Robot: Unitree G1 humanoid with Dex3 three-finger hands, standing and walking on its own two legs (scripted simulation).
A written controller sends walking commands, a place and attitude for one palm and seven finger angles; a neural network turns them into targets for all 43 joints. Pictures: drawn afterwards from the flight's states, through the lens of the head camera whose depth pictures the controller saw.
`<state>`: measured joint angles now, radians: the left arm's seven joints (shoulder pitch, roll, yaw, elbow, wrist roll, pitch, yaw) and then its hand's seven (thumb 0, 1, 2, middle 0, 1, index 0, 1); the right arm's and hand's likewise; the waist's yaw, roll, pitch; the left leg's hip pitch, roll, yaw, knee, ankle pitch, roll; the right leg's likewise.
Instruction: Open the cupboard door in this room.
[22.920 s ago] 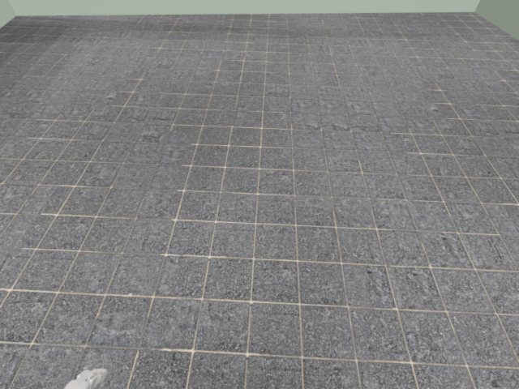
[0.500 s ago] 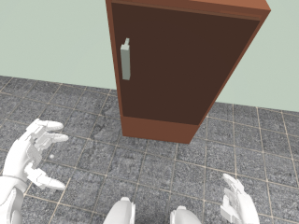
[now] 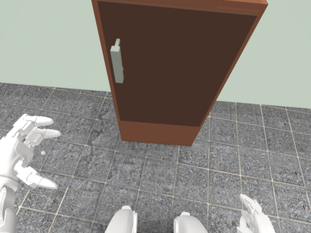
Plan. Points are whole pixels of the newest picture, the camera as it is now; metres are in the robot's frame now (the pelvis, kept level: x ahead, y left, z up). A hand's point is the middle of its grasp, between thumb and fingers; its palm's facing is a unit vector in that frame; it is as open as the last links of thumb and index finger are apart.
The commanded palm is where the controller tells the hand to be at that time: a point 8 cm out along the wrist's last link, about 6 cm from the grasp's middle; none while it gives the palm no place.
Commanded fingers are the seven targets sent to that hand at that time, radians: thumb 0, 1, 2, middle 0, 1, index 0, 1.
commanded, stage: raise the hand with hooked fingers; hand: left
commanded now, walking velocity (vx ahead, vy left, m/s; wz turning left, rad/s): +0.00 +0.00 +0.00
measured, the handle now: (118, 61) +0.61 +0.15 +0.04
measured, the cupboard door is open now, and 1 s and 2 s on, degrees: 0 0 0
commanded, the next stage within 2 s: move the hooked fingers beside the handle in 0.22 s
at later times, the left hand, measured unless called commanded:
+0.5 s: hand (51, 146) +0.30 +0.26 +0.04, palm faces +0.00 -1.00 -0.03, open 14.0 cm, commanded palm +0.30 +0.31 +0.05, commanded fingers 0.00 -0.50 0.30 -0.30 -1.20 -0.30 -1.20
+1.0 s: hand (67, 115) +0.39 +0.25 +0.03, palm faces -0.02 -1.00 -0.01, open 14.0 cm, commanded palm +0.38 +0.29 +0.04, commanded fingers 0.00 -0.50 0.30 -0.30 -1.20 -0.30 -1.20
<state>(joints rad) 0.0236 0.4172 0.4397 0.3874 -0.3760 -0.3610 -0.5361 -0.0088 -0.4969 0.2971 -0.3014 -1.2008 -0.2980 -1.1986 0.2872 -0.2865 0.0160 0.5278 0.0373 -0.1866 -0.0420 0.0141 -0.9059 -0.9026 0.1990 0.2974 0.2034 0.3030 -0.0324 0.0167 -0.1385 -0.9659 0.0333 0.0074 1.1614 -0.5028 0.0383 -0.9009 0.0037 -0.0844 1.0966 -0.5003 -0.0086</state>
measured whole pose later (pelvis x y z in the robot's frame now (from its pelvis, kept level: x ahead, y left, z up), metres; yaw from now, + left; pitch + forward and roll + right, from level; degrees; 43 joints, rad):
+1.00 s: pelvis +0.00 +0.00 +0.00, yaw -1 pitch +21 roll -4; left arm -0.40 0.45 0.42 0.74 -0.26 -0.37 -0.46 -0.01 -0.50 0.30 -0.30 -1.20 -0.30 -1.20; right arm 0.32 -0.28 0.02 0.60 0.03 -0.10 -0.04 0.01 -0.91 -0.90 0.20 0.30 0.20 0.30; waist -0.07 0.01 -0.14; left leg -1.03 0.04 0.02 1.18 -0.51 0.05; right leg -0.97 0.01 -0.07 1.11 -0.50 0.00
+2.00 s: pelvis -0.01 +0.00 -0.04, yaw -3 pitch +30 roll -6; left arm -1.09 0.76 0.51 1.27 -0.03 -0.35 -0.35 -0.01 -0.50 0.30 -0.30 -1.20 -0.30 -1.20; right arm 0.36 -0.29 0.08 0.60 -0.02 0.06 -0.02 0.00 -0.91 -0.90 0.20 0.30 0.20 0.30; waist -0.26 0.04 -0.11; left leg -1.31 0.07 -0.01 1.31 -0.53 0.04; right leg -1.23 0.04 -0.09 1.21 -0.50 -0.01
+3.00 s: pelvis +0.00 +0.00 -0.03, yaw -3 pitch +29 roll -5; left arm -1.01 0.66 0.46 1.23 -0.06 -0.37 -0.32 -0.01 -0.50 0.30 -0.30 -1.20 -0.30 -1.20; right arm 0.38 -0.27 0.07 0.60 -0.02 0.10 0.00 0.00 -0.91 -0.90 0.20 0.30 0.20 0.30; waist -0.22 0.04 -0.12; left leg -1.24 0.07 -0.01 1.26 -0.52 0.04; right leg -1.17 0.04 -0.09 1.17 -0.50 -0.01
